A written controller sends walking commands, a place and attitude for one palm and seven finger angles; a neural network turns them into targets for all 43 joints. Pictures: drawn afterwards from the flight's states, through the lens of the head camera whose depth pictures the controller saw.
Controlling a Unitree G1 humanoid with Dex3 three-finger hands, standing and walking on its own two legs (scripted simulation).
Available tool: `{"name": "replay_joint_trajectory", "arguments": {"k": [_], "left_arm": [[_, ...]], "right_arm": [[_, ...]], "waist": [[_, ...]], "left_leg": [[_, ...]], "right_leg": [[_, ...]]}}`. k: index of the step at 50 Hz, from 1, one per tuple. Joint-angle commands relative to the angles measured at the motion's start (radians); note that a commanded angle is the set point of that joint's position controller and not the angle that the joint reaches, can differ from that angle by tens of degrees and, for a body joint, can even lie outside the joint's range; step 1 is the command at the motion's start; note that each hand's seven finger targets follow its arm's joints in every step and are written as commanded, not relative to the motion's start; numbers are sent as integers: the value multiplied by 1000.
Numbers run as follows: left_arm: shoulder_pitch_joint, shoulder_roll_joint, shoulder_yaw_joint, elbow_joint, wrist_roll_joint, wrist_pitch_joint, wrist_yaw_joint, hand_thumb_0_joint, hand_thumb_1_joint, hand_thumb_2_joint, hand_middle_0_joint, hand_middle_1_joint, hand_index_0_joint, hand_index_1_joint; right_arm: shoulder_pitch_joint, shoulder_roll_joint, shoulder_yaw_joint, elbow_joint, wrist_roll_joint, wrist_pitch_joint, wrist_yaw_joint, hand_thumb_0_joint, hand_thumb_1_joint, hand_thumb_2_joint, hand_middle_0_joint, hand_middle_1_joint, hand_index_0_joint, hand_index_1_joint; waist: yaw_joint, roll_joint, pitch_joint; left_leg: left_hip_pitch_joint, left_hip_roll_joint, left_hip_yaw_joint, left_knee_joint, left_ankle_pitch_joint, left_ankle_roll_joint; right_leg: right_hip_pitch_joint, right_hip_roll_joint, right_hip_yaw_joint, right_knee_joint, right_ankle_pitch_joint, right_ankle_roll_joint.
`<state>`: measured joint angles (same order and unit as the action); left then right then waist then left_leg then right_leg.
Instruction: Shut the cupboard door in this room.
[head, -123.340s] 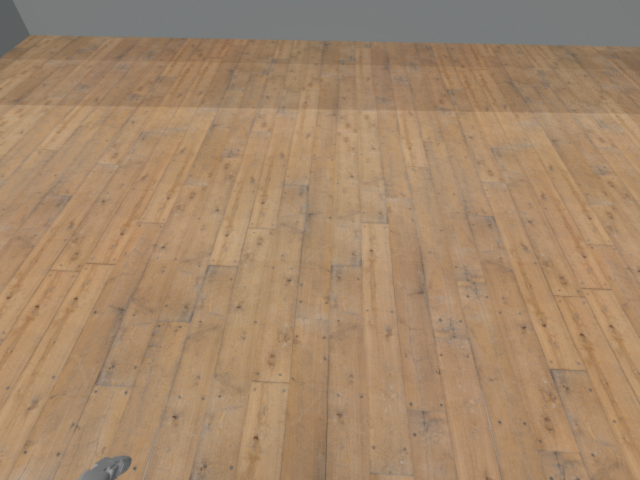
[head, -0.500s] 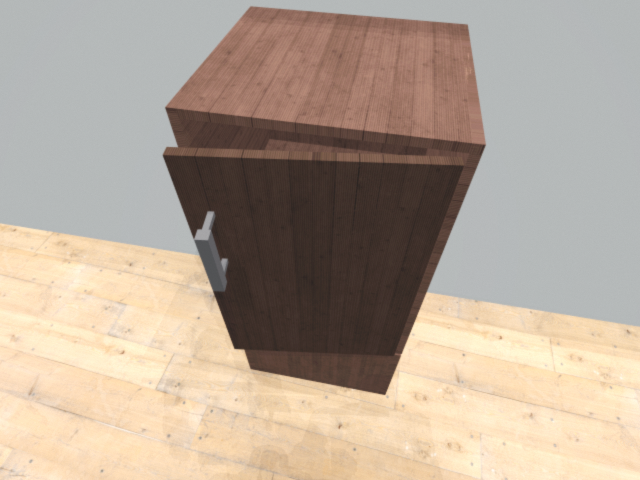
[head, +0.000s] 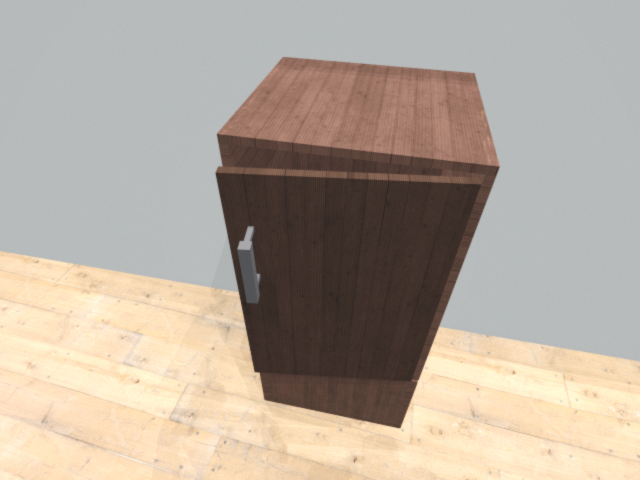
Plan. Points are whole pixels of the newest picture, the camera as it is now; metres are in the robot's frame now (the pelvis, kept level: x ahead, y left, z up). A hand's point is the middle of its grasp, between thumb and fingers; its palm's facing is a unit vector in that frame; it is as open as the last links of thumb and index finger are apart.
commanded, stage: come to a stop and stand still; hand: left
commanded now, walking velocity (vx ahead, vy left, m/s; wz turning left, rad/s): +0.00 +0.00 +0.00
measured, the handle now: (251, 265) +0.47 +0.15 -0.01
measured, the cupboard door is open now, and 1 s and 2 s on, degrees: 8 8 8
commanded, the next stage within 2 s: look again from close up in 0.30 s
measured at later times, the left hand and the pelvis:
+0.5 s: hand out of the picture -0.04 +0.15 -0.17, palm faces +0.02 -0.99 -0.15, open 7.3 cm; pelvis -0.01 +0.00 +0.01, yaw -1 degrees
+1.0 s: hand out of the picture -0.03 +0.15 -0.17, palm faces +0.02 -0.99 -0.15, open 7.3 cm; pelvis -0.01 +0.00 +0.01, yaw -1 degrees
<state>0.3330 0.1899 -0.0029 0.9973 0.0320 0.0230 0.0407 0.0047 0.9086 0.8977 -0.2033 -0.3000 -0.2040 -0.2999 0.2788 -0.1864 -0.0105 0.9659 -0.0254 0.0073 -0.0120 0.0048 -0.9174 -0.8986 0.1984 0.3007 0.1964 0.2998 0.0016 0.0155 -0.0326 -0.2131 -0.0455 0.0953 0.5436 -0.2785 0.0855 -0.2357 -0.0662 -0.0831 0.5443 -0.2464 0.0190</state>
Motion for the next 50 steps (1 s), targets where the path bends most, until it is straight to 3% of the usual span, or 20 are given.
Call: {"name": "replay_joint_trajectory", "arguments": {"k": [1,9,21,35,49,50], "left_arm": [[46,72,14,-55,-5,-13,-2,0,900,900,-200,-300,-200,-300],[78,56,12,-38,-8,-21,0,0,900,900,-200,-300,-200,-300],[112,24,5,19,-9,-33,7,0,900,900,-200,-300,-200,-300],[118,-4,6,49,-7,-36,11,0,900,900,-200,-300,-200,-300],[112,-8,10,56,-8,-38,11,0,900,900,-200,-300,-200,-300],[109,45,0,93,4,-42,41,0,900,900,-200,-300,-200,-300]], "right_arm": [[9,-132,-18,-62,4,-19,-7,0,-900,-900,200,300,200,300],[36,-113,-16,-23,12,-27,-8,0,-900,-900,200,300,200,300],[62,-62,-14,63,20,-20,-6,0,-900,-900,200,300,200,300],[80,-31,-15,111,20,-18,-8,0,-900,-900,200,300,200,300],[81,-24,-16,127,21,-21,-8,0,-900,-900,200,300,200,300],[-9,-75,-4,45,16,-32,-5,0,-900,-900,200,300,200,300]], "waist": [[12,16,184],[9,-13,110],[0,-18,128],[1,-10,155],[2,-22,124],[21,-19,145]], "left_leg": [[-213,175,-242,-315,-234,-32],[-102,168,-209,-306,-129,-34],[-95,147,-168,-274,-116,-38],[-116,150,-172,-280,-132,-42],[-88,156,-171,-281,-88,-42],[-118,161,-93,-111,21,-75]], "right_leg": [[-4,-17,52,-64,-24,-34],[14,-34,69,-111,35,-29],[1,-52,96,-174,9,-30],[-21,-49,96,-183,-9,-28],[5,-51,92,-181,35,-26],[-15,-60,78,-129,69,-45]]}}
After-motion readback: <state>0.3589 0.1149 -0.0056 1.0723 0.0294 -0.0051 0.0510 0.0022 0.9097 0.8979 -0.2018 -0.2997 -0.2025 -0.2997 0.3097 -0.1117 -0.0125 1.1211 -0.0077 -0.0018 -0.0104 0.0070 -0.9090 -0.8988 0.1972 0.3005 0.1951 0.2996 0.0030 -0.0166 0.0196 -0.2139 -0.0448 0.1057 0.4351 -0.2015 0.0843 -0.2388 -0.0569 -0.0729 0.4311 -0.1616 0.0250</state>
